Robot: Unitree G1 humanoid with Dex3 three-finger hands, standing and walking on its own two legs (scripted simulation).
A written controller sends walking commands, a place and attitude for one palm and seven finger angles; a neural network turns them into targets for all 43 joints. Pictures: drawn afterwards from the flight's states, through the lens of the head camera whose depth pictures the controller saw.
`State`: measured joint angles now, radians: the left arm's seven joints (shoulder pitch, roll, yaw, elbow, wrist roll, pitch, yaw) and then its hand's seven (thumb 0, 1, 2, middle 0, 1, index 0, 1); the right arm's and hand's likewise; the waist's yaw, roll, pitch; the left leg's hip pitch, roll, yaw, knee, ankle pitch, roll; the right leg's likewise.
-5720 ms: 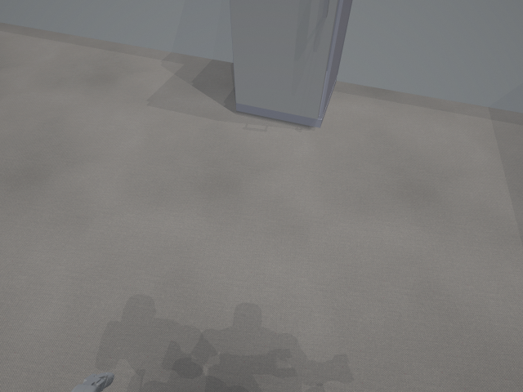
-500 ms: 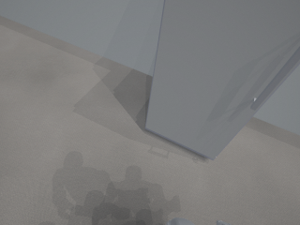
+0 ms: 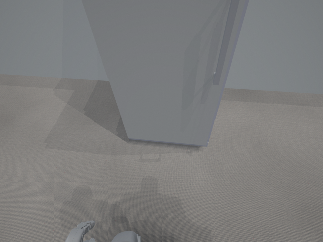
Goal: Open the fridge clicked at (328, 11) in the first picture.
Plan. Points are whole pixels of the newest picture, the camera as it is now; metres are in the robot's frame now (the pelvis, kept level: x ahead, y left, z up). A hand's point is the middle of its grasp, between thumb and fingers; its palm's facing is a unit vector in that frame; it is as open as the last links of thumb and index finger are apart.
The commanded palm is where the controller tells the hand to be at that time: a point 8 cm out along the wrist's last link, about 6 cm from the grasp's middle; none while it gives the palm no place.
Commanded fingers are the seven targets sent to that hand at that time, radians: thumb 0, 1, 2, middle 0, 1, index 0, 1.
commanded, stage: take the last steps up to it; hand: right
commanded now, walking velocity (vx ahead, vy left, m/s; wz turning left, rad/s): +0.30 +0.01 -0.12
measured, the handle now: (224, 40) +0.72 -0.21 +0.10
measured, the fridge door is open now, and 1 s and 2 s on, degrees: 0 0 0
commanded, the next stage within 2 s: come to a stop and stand still in 1.02 s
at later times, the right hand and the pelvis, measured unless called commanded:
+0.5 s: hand out of the picture +0.01 -0.14 -0.16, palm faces +0.14 +0.97 -0.19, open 7.3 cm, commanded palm none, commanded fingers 0.00 -0.90 -0.90 0.20 0.30 0.20 0.30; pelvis +0.06 +0.02 +0.01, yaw -5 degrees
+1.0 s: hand (247, 207) +0.23 -0.24 -0.16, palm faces +0.11 +0.97 -0.19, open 7.4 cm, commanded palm none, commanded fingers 0.00 -0.90 -0.90 0.20 0.30 0.20 0.30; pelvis +0.20 -0.05 +0.01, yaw -4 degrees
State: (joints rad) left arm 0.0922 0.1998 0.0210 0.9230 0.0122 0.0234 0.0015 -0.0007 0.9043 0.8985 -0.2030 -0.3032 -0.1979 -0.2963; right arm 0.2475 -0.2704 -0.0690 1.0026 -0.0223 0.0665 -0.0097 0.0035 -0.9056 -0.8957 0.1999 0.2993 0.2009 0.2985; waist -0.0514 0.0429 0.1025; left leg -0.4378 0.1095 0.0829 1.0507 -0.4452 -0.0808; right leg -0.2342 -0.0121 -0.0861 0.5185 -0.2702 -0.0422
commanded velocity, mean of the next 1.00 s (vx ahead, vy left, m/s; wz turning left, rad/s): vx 0.26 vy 0.03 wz -0.03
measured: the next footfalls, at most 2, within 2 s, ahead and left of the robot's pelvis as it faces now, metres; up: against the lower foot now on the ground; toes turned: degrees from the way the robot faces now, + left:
left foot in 0.28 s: +0.05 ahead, +0.13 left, +0.00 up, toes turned +3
right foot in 0.70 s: +0.23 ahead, -0.15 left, +0.00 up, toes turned -14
